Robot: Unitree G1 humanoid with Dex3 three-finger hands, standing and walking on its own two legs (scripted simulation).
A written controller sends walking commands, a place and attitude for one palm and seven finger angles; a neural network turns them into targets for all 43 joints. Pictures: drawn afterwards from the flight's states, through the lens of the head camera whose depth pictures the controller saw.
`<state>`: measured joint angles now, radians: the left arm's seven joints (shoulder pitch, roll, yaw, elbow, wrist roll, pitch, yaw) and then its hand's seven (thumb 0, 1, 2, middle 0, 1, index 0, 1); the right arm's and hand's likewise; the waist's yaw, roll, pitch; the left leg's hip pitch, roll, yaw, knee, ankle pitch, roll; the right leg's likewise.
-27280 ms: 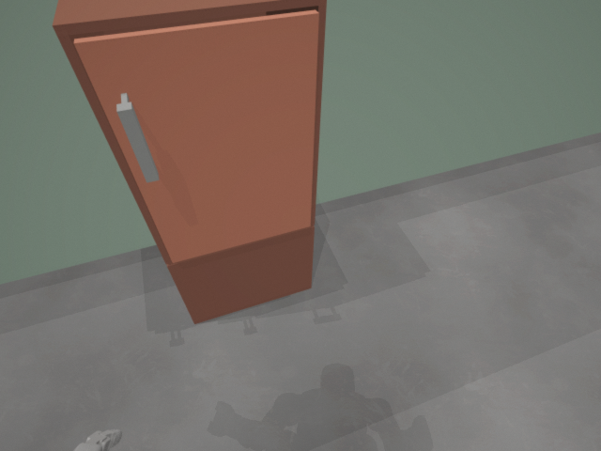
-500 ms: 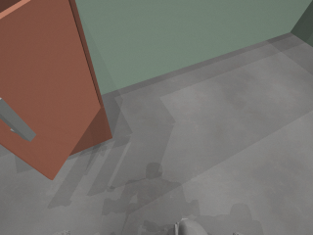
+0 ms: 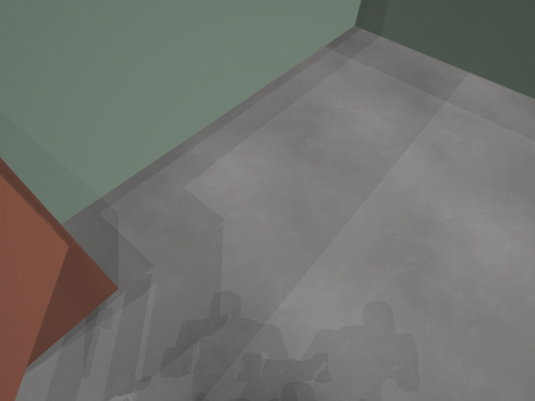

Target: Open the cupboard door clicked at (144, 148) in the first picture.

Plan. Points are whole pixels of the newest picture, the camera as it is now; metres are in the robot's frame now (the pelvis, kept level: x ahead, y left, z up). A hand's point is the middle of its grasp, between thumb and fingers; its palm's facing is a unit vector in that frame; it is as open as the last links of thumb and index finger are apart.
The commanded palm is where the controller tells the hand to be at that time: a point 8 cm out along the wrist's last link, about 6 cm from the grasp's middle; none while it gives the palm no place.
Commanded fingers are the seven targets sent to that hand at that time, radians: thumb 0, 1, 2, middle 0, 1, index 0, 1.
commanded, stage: walk to a spot facing it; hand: left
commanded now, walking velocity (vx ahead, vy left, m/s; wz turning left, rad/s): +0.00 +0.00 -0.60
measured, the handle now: out of the picture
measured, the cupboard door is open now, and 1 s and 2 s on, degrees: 43 43 43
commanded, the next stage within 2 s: turn to face it in 1.42 s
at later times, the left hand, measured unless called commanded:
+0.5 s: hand (190, 376) +0.17 +0.14 -0.14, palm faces -0.24 -0.93 -0.27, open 7.3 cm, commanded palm none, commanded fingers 0.00 0.90 0.90 -0.20 -0.30 -0.20 -0.30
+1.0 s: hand (275, 239) +0.44 +0.00 -0.15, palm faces -0.58 -0.80 -0.17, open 7.4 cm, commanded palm none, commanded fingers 0.00 0.90 0.90 -0.20 -0.30 -0.20 -0.30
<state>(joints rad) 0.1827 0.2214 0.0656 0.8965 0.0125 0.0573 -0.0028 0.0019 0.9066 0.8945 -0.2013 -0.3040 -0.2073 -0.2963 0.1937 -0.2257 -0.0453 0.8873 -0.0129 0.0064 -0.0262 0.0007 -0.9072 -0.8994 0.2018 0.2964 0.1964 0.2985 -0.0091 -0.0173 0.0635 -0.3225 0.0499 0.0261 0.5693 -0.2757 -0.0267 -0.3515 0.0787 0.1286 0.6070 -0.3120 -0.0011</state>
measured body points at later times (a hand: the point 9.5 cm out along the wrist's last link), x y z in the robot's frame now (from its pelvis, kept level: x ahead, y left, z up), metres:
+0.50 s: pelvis +0.05 -0.05 +0.01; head +0.10 -0.07 +0.46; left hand +0.18 +0.18 -0.12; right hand +0.04 -0.32 -0.14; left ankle +0.08 +0.11 -0.66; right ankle +0.01 -0.13 -0.73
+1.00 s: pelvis +0.24 -0.10 +0.01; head +0.29 -0.11 +0.46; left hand +0.47 +0.05 -0.14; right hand +0.07 -0.27 -0.12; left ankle +0.21 +0.06 -0.73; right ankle +0.23 -0.26 -0.67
